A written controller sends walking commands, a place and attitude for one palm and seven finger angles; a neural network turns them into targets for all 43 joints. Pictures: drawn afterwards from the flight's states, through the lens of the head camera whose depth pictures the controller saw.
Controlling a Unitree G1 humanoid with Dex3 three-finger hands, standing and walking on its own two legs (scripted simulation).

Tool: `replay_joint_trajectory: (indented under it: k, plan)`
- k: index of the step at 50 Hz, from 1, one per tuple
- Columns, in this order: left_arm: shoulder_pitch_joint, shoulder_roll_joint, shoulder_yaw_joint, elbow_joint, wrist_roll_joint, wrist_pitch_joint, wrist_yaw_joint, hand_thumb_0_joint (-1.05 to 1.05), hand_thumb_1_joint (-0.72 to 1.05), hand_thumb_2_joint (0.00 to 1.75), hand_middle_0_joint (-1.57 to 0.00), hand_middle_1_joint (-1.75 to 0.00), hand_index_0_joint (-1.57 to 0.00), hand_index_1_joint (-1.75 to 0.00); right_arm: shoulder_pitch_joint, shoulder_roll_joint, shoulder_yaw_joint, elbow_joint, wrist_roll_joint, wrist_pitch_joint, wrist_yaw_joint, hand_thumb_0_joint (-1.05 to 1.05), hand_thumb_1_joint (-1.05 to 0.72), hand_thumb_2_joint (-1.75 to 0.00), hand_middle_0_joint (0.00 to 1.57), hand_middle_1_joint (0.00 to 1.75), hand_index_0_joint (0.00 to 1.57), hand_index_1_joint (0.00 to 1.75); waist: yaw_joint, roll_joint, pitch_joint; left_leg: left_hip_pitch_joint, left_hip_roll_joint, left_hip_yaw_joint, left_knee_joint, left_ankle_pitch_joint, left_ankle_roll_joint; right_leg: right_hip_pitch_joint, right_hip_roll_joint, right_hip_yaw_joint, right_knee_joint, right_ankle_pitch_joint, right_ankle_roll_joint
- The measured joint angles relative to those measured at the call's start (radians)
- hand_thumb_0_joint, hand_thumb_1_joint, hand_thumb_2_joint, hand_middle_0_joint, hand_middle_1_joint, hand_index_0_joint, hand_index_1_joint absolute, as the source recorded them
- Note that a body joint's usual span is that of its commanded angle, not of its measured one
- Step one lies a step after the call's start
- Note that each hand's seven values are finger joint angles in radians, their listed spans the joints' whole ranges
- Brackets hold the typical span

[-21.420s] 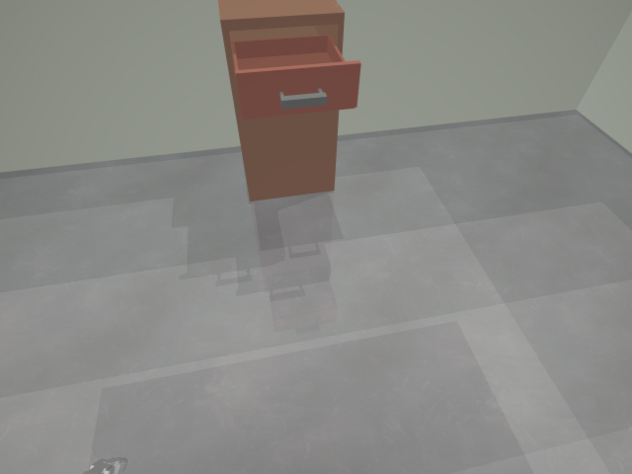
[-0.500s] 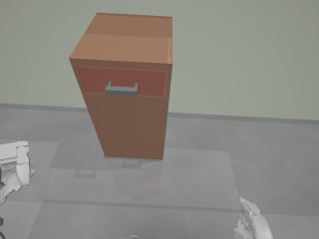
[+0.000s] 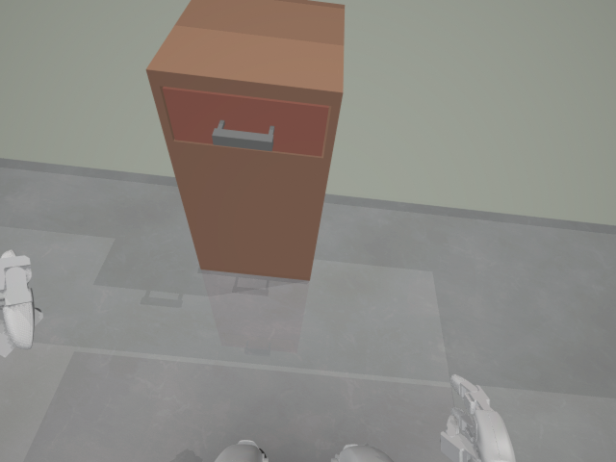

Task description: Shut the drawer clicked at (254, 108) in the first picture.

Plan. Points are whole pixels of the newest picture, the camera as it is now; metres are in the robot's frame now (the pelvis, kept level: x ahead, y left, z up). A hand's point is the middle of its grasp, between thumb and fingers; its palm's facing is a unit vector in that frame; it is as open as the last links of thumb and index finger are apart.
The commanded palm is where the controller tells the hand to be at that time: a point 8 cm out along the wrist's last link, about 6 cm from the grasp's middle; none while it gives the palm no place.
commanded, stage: step back with the hand held close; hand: left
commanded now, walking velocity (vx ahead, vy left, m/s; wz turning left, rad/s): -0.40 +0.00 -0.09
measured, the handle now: (245, 133) +0.77 +0.18 -0.08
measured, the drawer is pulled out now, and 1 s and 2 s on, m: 0.00 0.00 0.00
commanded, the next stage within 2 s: stop stepping back and stand still in 0.10 s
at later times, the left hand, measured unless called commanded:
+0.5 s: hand (61, 443) +0.12 +0.19 +0.16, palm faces +0.23 -0.85 -0.48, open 3.2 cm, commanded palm +0.06 +0.24 +0.19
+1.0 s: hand out of the picture +0.08 +0.19 +0.18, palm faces +0.28 -0.85 -0.45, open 3.2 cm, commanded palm none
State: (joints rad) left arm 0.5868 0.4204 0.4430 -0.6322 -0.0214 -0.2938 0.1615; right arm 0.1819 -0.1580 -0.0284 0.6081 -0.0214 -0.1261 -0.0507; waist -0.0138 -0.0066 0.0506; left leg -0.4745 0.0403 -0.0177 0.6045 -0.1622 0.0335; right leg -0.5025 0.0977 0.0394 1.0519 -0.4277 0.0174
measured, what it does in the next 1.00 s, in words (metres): walks backwards: right foot, then left foot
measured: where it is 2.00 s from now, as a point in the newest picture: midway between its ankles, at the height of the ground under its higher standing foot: outside the picture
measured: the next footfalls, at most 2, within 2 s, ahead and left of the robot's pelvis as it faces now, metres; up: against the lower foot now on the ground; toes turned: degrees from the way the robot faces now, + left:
right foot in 0.18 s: -0.09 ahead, -0.13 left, +0.00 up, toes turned -7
left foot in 0.36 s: -0.06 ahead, +0.09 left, +0.00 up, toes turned -1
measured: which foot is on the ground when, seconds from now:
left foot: down 0.00-0.22, up 0.24-0.34, down 0.36-1.00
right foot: up 0.00-0.16, down 0.18-1.00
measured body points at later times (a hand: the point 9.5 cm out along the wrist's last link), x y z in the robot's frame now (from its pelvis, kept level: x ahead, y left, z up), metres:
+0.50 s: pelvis -0.10 -0.03 +0.01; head -0.09 -0.01 +0.46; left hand +0.10 +0.24 +0.19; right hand +0.02 -0.31 -0.07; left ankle -0.04 +0.07 -0.73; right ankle -0.16 -0.14 -0.73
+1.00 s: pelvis -0.13 -0.02 +0.00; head -0.13 -0.01 +0.45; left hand +0.06 +0.24 +0.20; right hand +0.00 -0.24 -0.08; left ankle -0.08 +0.07 -0.72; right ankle -0.13 -0.12 -0.73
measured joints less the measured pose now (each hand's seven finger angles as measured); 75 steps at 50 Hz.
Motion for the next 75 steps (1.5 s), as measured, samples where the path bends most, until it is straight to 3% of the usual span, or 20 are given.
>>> replay_joint_trajectory:
  k: [5,10,12,16,18,20,22,29,35,40,43,47,50,52,56,58,60,63,66,75]
  plan:
    - [0.024,-0.016,-0.004,-0.042,-0.023,-0.006,0.002,0.01,0.89,0.90,-1.41,-1.60,-1.41,-1.60,-0.005,0.024,0.029,0.018,-0.009,-0.034,0.023,0.01,-0.90,-0.90,0.20,0.30,0.20,0.30,0.030,-0.006,-0.042,-0.021,0.048,0.038,-0.096,0.076,-0.021,0.198,-0.046,-0.041,-0.262,-0.080,-0.008]
    - [-0.026,-0.004,-0.039,-0.027,-0.021,-0.011,-0.034,0.01,0.89,0.90,-1.41,-1.60,-1.41,-1.60,-0.063,0.021,0.043,0.020,-0.023,-0.030,0.031,0.01,-0.90,-0.90,0.20,0.30,0.20,0.30,0.026,0.007,-0.007,-0.072,0.076,0.063,-0.129,0.152,-0.046,0.344,-0.061,-0.059,-0.612,0.076,-0.021]
    - [-0.018,0.005,-0.056,-0.020,-0.021,-0.015,-0.052,0.01,0.89,0.90,-1.41,-1.60,-1.41,-1.60,-0.070,0.007,0.040,0.025,-0.013,0.000,0.027,0.01,-0.90,-0.90,0.20,0.30,0.20,0.30,0.012,0.035,0.018,-0.074,0.083,0.042,-0.092,0.073,-0.050,0.344,-0.040,-0.062,-0.609,0.087,-0.022]
    - [0.101,0.034,-0.038,-0.029,-0.030,0.006,-0.053,0.01,0.89,0.90,-1.41,-1.59,-1.41,-1.60,-0.001,-0.013,0.036,0.012,0.028,0.056,0.011,0.01,-0.90,-0.90,0.20,0.30,0.20,0.30,-0.005,-0.013,-0.040,-0.035,-0.003,0.049,0.104,-0.106,-0.038,0.312,-0.077,-0.023,-0.576,0.076,-0.021]
    - [0.149,0.031,-0.023,-0.023,-0.033,0.026,-0.040,0.01,0.88,0.90,-1.41,-1.59,-1.41,-1.60,0.034,-0.037,0.030,0.002,0.038,0.066,-0.004,0.01,-0.90,-0.90,0.20,0.30,0.20,0.30,-0.020,-0.016,-0.070,0.055,-0.025,0.067,0.024,-0.034,-0.027,0.306,-0.082,-0.017,-0.563,0.071,-0.018]
    - [0.144,0.031,-0.020,0.002,-0.035,0.043,-0.029,0.01,0.88,0.90,-1.41,-1.59,-1.41,-1.60,0.052,-0.057,0.014,0.005,0.046,0.059,-0.020,0.01,-0.90,-0.90,0.20,0.30,0.20,0.30,-0.039,-0.018,-0.079,0.113,-0.041,0.064,-0.067,-0.082,-0.006,0.297,-0.092,-0.029,-0.529,0.055,-0.011]
    - [0.111,0.024,-0.027,0.037,-0.034,0.058,-0.021,0.01,0.88,0.90,-1.41,-1.59,-1.41,-1.60,0.054,-0.068,0.006,0.010,0.052,0.051,-0.027,0.01,-0.90,-0.90,0.20,0.30,0.20,0.30,-0.033,-0.040,-0.063,0.132,-0.060,0.072,-0.088,-0.055,0.002,0.300,-0.113,-0.027,-0.512,0.083,-0.006]
    - [0.089,-0.026,-0.078,0.053,-0.020,0.072,-0.018,0.01,0.89,0.90,-1.41,-1.59,-1.40,-1.60,0.059,-0.080,0.007,0.000,0.041,0.023,-0.024,0.01,-0.90,-0.90,0.19,0.30,0.20,0.30,-0.039,-0.006,-0.064,0.132,-0.045,0.035,-0.095,-0.008,-0.005,0.329,-0.093,-0.065,-0.553,0.105,-0.018]
    - [0.088,-0.053,-0.093,0.044,-0.013,0.061,-0.009,0.01,0.89,0.90,-1.41,-1.59,-1.41,-1.60,0.079,-0.066,0.012,0.021,0.028,0.043,-0.025,0.01,-0.90,-0.90,0.20,0.30,0.20,0.30,0.000,0.010,-0.105,0.100,-0.032,0.026,0.061,-0.151,-0.015,0.312,-0.081,-0.075,-0.530,0.104,-0.035]
    - [-0.008,-0.083,-0.092,0.115,-0.004,0.077,0.006,0.01,0.89,0.90,-1.41,-1.59,-1.41,-1.60,0.075,-0.050,0.030,0.044,0.025,0.039,-0.041,0.01,-0.90,-0.90,0.20,0.30,0.20,0.30,0.007,-0.005,-0.101,0.138,-0.050,0.046,0.027,-0.105,0.013,0.261,-0.099,-0.060,-0.391,0.008,-0.027]
    - [-0.037,-0.076,-0.079,0.149,0.006,0.100,0.008,0.01,0.89,0.90,-1.41,-1.60,-1.41,-1.60,0.070,-0.010,0.050,0.036,0.017,0.017,-0.037,0.01,-0.90,-0.90,0.20,0.30,0.20,0.30,-0.005,-0.008,-0.086,0.164,-0.056,0.053,-0.037,-0.073,0.017,0.200,-0.089,-0.057,-0.253,-0.034,-0.029]
    - [-0.004,-0.038,-0.074,0.091,0.003,0.103,0.003,0.01,0.89,0.90,-1.41,-1.60,-1.41,-1.60,0.078,0.025,0.085,0.013,0.015,-0.001,-0.011,0.01,-0.90,-0.90,0.20,0.30,0.20,0.30,-0.014,-0.018,-0.068,0.175,-0.055,0.052,-0.084,-0.040,0.003,0.254,-0.091,-0.088,-0.468,0.013,-0.033]
    - [0.035,-0.037,-0.090,0.046,0.002,0.082,-0.011,0.01,0.89,0.90,-1.41,-1.60,-1.40,-1.60,0.063,0.014,0.085,0.011,0.008,0.019,0.004,0.01,-0.90,-0.90,0.20,0.30,0.20,0.30,-0.016,0.008,-0.050,0.128,-0.038,0.039,0.011,-0.108,-0.012,0.260,-0.070,-0.098,-0.528,0.174,-0.051]
    - [-0.035,-0.030,-0.164,0.186,0.038,0.083,-0.059,0.01,0.89,0.90,-1.41,-1.59,-1.40,-1.60,0.057,-0.016,0.049,0.071,0.011,0.015,0.044,0.01,-0.90,-0.90,0.20,0.30,0.20,0.30,-0.002,0.032,-0.069,0.074,-0.036,0.043,0.122,-0.178,-0.021,0.238,-0.078,-0.112,-0.510,0.157,-0.048]
    - [-0.210,-0.118,-0.298,0.682,0.055,0.248,-0.122,0.00,0.90,0.90,-1.37,-1.56,-1.37,-1.56,0.051,-0.090,0.013,0.156,0.010,0.088,0.074,0.01,-0.90,-0.90,0.20,0.30,0.20,0.30,-0.009,0.080,-0.107,0.096,-0.034,0.027,0.095,-0.153,-0.010,0.182,-0.112,-0.133,-0.381,0.067,-0.025]
    - [-0.260,-0.171,-0.334,0.924,0.059,0.314,-0.130,0.00,0.90,0.90,-1.32,-1.52,-1.32,-1.52,0.046,-0.097,0.011,0.196,-0.002,0.112,0.068,0.01,-0.90,-0.90,0.20,0.30,0.20,0.30,-0.013,0.068,-0.097,0.099,-0.048,0.035,0.120,-0.192,0.001,0.181,-0.128,-0.124,-0.347,0.045,-0.006]
    - [-0.268,-0.209,-0.370,1.108,0.062,0.351,-0.138,0.00,0.91,0.90,-1.27,-1.46,-1.26,-1.47,0.051,-0.084,0.015,0.224,-0.008,0.130,0.060,0.01,-0.90,-0.90,0.20,0.30,0.20,0.30,-0.014,0.035,-0.078,0.125,-0.051,0.048,0.107,-0.191,0.001,0.201,-0.130,-0.110,-0.358,0.046,-0.013]
    - [-0.257,-0.242,-0.410,1.303,0.060,0.361,-0.133,0.01,0.91,0.90,-1.17,-1.37,-1.16,-1.37,0.071,-0.052,0.026,0.256,-0.010,0.130,0.051,0.01,-0.91,-0.90,0.20,0.30,0.20,0.30,-0.016,-0.028,-0.045,0.165,-0.054,0.055,0.053,-0.167,0.000,0.234,-0.131,-0.105,-0.400,0.065,-0.013]
    - [-0.263,-0.204,-0.395,1.423,0.052,0.348,-0.120,0.01,0.90,0.90,-1.06,-1.32,-1.06,-1.26,0.092,-0.025,0.036,0.298,-0.007,0.130,0.043,0.01,-0.91,-0.90,0.19,0.30,0.20,0.29,0.002,-0.059,-0.013,0.186,-0.047,0.046,-0.002,-0.134,0.000,0.265,-0.121,-0.114,-0.474,0.107,-0.016]
    - [-0.228,-0.196,-0.425,1.662,0.036,0.326,-0.143,0.01,0.91,0.90,-0.72,-0.91,-0.72,-0.88,0.107,-0.010,0.030,0.402,0.007,0.140,0.030,0.01,-0.91,-0.90,0.19,0.30,0.20,0.30,0.026,-0.004,0.011,0.232,-0.056,0.050,-0.121,-0.067,0.012,0.320,-0.123,-0.111,-0.615,0.189,-0.007]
